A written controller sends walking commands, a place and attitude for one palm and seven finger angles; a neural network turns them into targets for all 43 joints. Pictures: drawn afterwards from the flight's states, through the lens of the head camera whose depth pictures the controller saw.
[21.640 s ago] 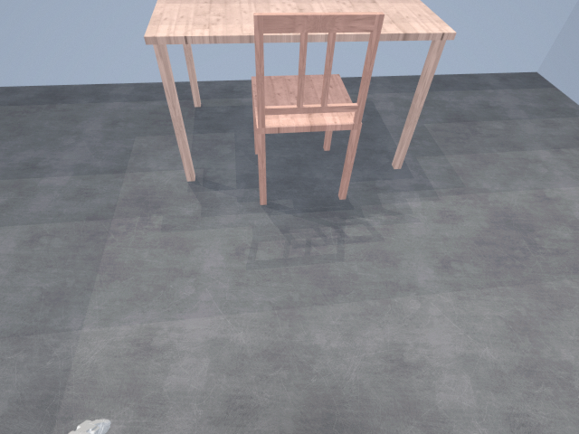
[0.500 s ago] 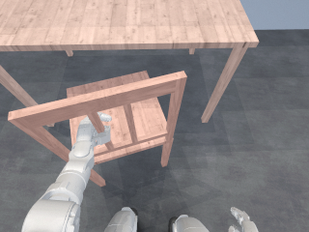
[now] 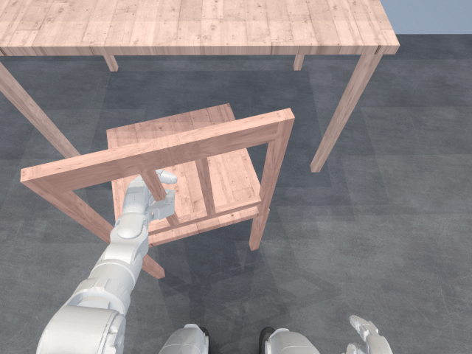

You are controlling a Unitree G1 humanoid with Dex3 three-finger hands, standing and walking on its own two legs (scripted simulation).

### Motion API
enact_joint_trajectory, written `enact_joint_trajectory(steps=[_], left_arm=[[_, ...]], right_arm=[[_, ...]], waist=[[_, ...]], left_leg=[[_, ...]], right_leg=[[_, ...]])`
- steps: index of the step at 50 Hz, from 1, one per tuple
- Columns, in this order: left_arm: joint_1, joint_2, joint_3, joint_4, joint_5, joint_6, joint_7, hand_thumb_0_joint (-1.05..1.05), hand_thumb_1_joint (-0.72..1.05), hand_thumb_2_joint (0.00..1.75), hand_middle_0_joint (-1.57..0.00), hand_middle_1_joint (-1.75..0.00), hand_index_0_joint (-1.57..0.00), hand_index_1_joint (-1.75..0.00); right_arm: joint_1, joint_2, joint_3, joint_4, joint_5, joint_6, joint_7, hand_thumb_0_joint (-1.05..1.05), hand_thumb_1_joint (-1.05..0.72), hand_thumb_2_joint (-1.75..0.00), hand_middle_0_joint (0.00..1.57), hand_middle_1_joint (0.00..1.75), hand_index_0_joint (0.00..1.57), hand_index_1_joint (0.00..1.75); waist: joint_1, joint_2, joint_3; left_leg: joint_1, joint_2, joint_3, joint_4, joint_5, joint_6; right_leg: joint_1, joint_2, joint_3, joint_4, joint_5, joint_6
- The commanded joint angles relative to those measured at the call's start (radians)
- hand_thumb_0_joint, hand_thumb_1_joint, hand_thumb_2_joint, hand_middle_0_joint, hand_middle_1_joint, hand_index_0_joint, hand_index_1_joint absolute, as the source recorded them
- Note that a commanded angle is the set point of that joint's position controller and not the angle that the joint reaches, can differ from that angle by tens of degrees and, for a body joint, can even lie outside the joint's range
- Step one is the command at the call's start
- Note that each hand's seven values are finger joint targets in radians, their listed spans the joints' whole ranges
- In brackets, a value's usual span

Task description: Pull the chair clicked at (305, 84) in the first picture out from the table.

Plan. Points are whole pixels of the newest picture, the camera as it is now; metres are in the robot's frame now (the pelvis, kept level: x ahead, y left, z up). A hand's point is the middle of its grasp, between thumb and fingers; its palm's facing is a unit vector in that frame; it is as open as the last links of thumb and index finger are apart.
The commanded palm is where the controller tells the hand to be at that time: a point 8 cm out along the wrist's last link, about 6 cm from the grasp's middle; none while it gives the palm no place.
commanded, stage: step backward, pulling the chair out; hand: left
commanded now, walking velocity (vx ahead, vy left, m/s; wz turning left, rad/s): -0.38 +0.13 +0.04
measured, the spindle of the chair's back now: (162, 199) +0.40 +0.16 -0.10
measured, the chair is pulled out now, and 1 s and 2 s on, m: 0.23 0.45 0.65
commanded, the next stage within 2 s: stop walking, hand still on the chair in 1.30 s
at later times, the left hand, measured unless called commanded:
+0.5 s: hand (161, 253) +0.28 +0.14 -0.06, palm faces +0.04 -0.98 -0.19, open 5.3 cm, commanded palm +0.26 +0.19 -0.06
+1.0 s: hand (160, 334) +0.15 +0.13 -0.06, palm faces -0.09 -0.98 -0.17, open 5.3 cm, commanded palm +0.15 +0.18 -0.06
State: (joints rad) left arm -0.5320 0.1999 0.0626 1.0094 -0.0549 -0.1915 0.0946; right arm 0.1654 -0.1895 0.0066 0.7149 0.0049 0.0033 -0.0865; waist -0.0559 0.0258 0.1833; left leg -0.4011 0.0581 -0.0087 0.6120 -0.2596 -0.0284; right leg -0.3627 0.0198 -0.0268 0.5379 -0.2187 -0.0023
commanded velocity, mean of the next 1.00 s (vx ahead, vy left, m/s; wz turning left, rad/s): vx -0.38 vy -0.04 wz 0.01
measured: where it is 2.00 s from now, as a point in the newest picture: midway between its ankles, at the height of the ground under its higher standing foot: outside the picture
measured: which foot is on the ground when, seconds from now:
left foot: down 0.00-0.00, up 0.02-0.16, down 0.18-0.52, up 0.54-0.82, down 0.84-1.00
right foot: down 0.00-0.24, up 0.26-0.46, down 0.48-0.90, up 0.92-1.00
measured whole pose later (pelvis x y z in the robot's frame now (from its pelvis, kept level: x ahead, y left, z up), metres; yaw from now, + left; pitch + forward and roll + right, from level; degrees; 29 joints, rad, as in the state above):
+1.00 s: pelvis -0.21 +0.03 +0.01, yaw +0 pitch +2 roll +0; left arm -0.52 0.15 -0.04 0.96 -0.04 -0.14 0.09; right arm 0.17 -0.23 -0.03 0.67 0.00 0.03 -0.10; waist -0.06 -0.01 0.19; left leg -0.24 0.07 0.05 0.48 -0.27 -0.04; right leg -0.44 -0.02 -0.02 0.70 -0.33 0.01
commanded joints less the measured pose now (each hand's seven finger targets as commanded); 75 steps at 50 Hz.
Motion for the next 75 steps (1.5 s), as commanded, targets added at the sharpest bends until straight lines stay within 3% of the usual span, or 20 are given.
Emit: enact_joint_trajectory(steps=[1, 5, 8, 14, 18, 23, 24, 26, 29, 37, 43, 46, 49, 55, 57, 58, 60, 69, 72, 75], left_arm=[[-0.267, 0.211, 0.035, -0.161, 0.032, -0.072, 0.008, 0.00, 0.90, 0.90, -0.50, -1.45, -0.50, -1.45], [-0.251, 0.174, 0.028, -0.160, 0.035, -0.028, 0.014, 0.00, 0.90, 0.90, -0.50, -1.45, -0.50, -1.45], [-0.244, 0.160, 0.002, -0.189, 0.018, -0.006, 0.017, 0.00, 0.90, 0.90, -0.50, -1.45, -0.50, -1.45], [-0.285, 0.072, -0.036, -0.260, 0.028, -0.041, -0.003, 0.00, 0.90, 0.90, -0.50, -1.45, -0.50, -1.45], [-0.328, 0.110, -0.016, -0.221, 0.045, -0.072, 0.003, 0.00, 0.90, 0.90, -0.50, -1.45, -0.50, -1.45], [-0.261, 0.165, 0.026, -0.154, 0.052, -0.098, -0.004, 0.00, 0.90, 0.90, -0.50, -1.45, -0.50, -1.45], [-0.261, 0.168, 0.021, -0.158, 0.056, -0.102, -0.007, 0.00, 0.90, 0.90, -0.50, -1.45, -0.50, -1.45], [-0.283, 0.249, 0.076, -0.130, 0.032, -0.092, 0.004, 0.00, 0.90, 0.90, -0.50, -1.45, -0.50, -1.45], [-0.270, 0.230, 0.077, -0.128, 0.041, -0.059, 0.011, 0.00, 0.90, 0.90, -0.50, -1.45, -0.50, -1.45], [-0.253, 0.134, 0.005, -0.138, 0.020, -0.002, 0.023, 0.00, 0.90, 0.90, -0.50, -1.45, -0.50, -1.45], [-0.265, 0.031, -0.112, -0.238, 0.009, 0.001, -0.004, 0.00, 0.90, 0.90, -0.50, -1.45, -0.50, -1.45], [-0.314, 0.010, -0.102, -0.293, 0.029, -0.023, -0.015, 0.00, 0.90, 0.90, -0.50, -1.45, -0.50, -1.45], [-0.310, 0.016, -0.081, -0.235, 0.039, -0.047, -0.011, 0.00, 0.90, 0.90, -0.50, -1.45, -0.50, -1.45], [-0.323, 0.096, -0.029, -0.116, 0.054, -0.085, -0.012, 0.00, 0.90, 0.90, -0.50, -1.45, -0.50, -1.45], [-0.315, 0.175, 0.029, -0.066, 0.032, -0.084, 0.000, 0.00, 0.90, 0.90, -0.50, -1.45, -0.50, -1.45], [-0.243, 0.191, 0.042, -0.004, 0.022, -0.058, 0.002, 0.00, 0.90, 0.90, -0.50, -1.45, -0.50, -1.45], [-0.257, 0.151, 0.028, -0.020, 0.034, -0.047, 0.003, 0.00, 0.90, 0.90, -0.50, -1.45, -0.50, -1.45], [-0.235, 0.081, -0.026, -0.039, 0.003, -0.010, 0.014, 0.00, 0.90, 0.90, -0.50, -1.45, -0.50, -1.45], [-0.229, 0.059, -0.054, -0.252, -0.004, -0.016, 0.004, 0.00, 0.90, 0.90, -0.50, -1.45, -0.50, -1.45], [-0.206, -0.014, -0.112, -0.284, -0.004, 0.004, -0.022, 0.00, 0.90, 0.90, -0.50, -1.45, -0.50, -1.45]], right_arm=[[0.039, -0.183, -0.073, -0.078, 0.025, -0.031, -0.043, 0.00, -0.90, -0.90, 0.20, 0.30, 0.20, 0.30], [0.039, -0.181, -0.048, -0.046, 0.013, -0.036, -0.055, 0.00, -0.90, -0.90, 0.20, 0.30, 0.20, 0.30], [0.050, -0.208, -0.058, -0.052, 0.021, -0.017, -0.075, 0.00, -0.90, -0.90, 0.20, 0.30, 0.20, 0.30], [0.047, -0.175, -0.066, -0.095, -0.016, 0.001, -0.028, 0.00, -0.90, -0.90, 0.20, 0.30, 0.20, 0.30], [0.110, -0.182, -0.079, -0.057, -0.014, -0.029, 0.007, 0.00, -0.90, -0.90, 0.20, 0.30, 0.20, 0.30], [0.104, -0.191, -0.072, -0.034, -0.006, -0.045, 0.010, 0.00, -0.90, -0.90, 0.20, 0.30, 0.20, 0.30], [0.089, -0.180, -0.067, -0.036, 0.005, -0.044, 0.009, 0.00, -0.90, -0.90, 0.20, 0.30, 0.20, 0.30], [0.058, -0.188, -0.089, -0.052, 0.033, -0.051, -0.021, 0.00, -0.90, -0.90, 0.20, 0.30, 0.20, 0.30], [0.001, -0.170, -0.056, -0.040, 0.014, -0.068, -0.028, 0.00, -0.90, -0.90, 0.20, 0.30, 0.20, 0.30], [0.043, -0.190, -0.055, -0.045, 0.028, -0.025, -0.054, 0.00, -0.90, -0.90, 0.20, 0.30, 0.20, 0.30], [0.101, -0.234, -0.091, -0.090, 0.039, 0.027, -0.050, 0.00, -0.90, -0.90, 0.20, 0.30, 0.20, 0.30], [0.037, -0.182, -0.070, -0.121, -0.015, 0.022, -0.023, 0.00, -0.90, -0.90, 0.20, 0.30, 0.20, 0.30], [0.093, -0.179, -0.081, -0.089, -0.008, 0.005, 0.009, 0.00, -0.90, -0.90, 0.20, 0.30, 0.20, 0.30], [0.103, -0.173, -0.067, -0.026, 0.001, -0.028, 0.013, 0.00, -0.90, -0.90, 0.20, 0.30, 0.20, 0.30], [0.104, -0.157, -0.092, -0.025, 0.040, -0.044, -0.014, 0.00, -0.90, -0.90, 0.20, 0.30, 0.20, 0.30], [0.074, -0.184, -0.098, -0.042, 0.045, -0.057, -0.017, 0.00, -0.90, -0.90, 0.20, 0.30, 0.20, 0.30], [0.046, -0.151, -0.061, -0.027, 0.026, -0.067, -0.015, 0.00, -0.90, -0.90, 0.20, 0.30, 0.20, 0.30], [0.107, -0.189, -0.047, -0.046, 0.038, -0.052, -0.036, 0.00, -0.90, -0.90, 0.20, 0.30, 0.20, 0.30], [0.110, -0.179, -0.050, -0.102, 0.029, -0.035, -0.039, 0.00, -0.90, -0.90, 0.20, 0.30, 0.20, 0.30], [0.116, -0.207, -0.058, -0.143, 0.034, -0.013, -0.028, 0.00, -0.90, -0.90, 0.20, 0.30, 0.20, 0.30]], waist=[[0.030, -0.107, -0.569], [0.020, -0.126, -0.553], [0.009, -0.130, -0.549], [0.018, 0.250, -0.513], [-0.002, 0.204, -0.512], [0.019, 0.212, -0.511], [0.017, 0.133, -0.538], [0.019, -0.236, -0.565], [0.037, -0.054, -0.539], [0.037, -0.167, -0.560], [0.003, -0.035, -0.572], [0.008, 0.329, -0.470], [0.000, 0.180, -0.467], [0.009, 0.172, -0.453], [0.010, -0.287, -0.537], [0.044, -0.289, -0.530], [0.038, -0.104, -0.514], [0.045, -0.162, -0.515], [0.026, -0.130, -0.544], [0.041, 0.160, -0.473]], left_leg=[[0.001, -0.034, -0.057, 0.269, -0.239, -0.030], [-0.001, -0.012, -0.088, 0.109, -0.197, -0.027], [0.157, 0.041, -0.051, -0.129, 0.204, -0.007], [0.341, 0.266, -0.230, -0.185, 0.778, 0.152], [0.599, 0.258, -0.195, -0.070, 1.074, 0.156], [0.457, 0.206, -0.155, 0.001, 0.845, 0.107], [0.360, 0.157, -0.090, 0.050, 0.704, 0.069], [0.035, -0.021, 0.006, 0.251, -0.164, -0.026], [-0.084, -0.031, -0.116, 0.372, -0.271, -0.030], [0.030, -0.035, -0.034, 0.041, -0.184, -0.037], [0.436, 0.159, 0.004, -0.168, 0.663, 0.032], [0.358, 0.260, -0.106, -0.225, 0.811, 0.109], [0.587, 0.273, -0.104, -0.100, 1.051, 0.134], [0.424, 0.206, -0.053, 0.028, 0.748, 0.071], [0.102, 0.015, 0.043, 0.245, -0.138, -0.024], [0.032, -0.026, -0.042, 0.373, -0.310, -0.023], [-0.018, -0.023, -0.089, 0.436, -0.283, -0.033], [0.118, -0.032, 0.010, 0.036, -0.198, -0.022], [0.281, -0.014, 0.067, -0.257, -0.036, 0.012], [0.297, 0.171, -0.080, -0.348, 0.009, 0.115]], right_leg=[[0.336, -0.384, 0.259, -0.097, 0.837, -0.137], [0.378, -0.359, 0.159, -0.044, 0.837, -0.116], [0.327, -0.258, 0.090, -0.007, 0.716, -0.040], [-0.020, -0.040, 0.029, 0.308, -0.254, 0.001], [-0.095, -0.032, 0.039, 0.144, -0.177, 0.001], [0.113, -0.049, 0.049, -0.164, 0.106, -0.004], [0.221, -0.098, 0.071, -0.186, 0.422, -0.007], [0.440, -0.321, 0.234, -0.098, 1.078, -0.061], [0.434, -0.400, 0.217, -0.046, 0.979, -0.144], [0.486, -0.360, 0.159, -0.069, 0.958, -0.114], [0.193, -0.099, 0.011, -0.003, 0.473, 0.027], [0.010, -0.051, -0.003, 0.269, -0.185, 0.006], [-0.099, -0.032, 0.013, 0.180, -0.162, 0.001], [0.148, -0.063, 0.036, -0.159, 0.227, -0.004], [0.400, -0.280, 0.228, -0.128, 0.823, -0.071], [0.367, -0.355, 0.244, -0.113, 0.885, -0.093], [0.358, -0.373, 0.200, -0.093, 0.781, -0.149], [0.343, -0.334, 0.174, -0.168, 0.479, -0.122], [0.300, -0.261, 0.136, -0.169, 0.163, -0.055], [0.183, -0.066, 0.004, -0.005, -0.141, 0.030]])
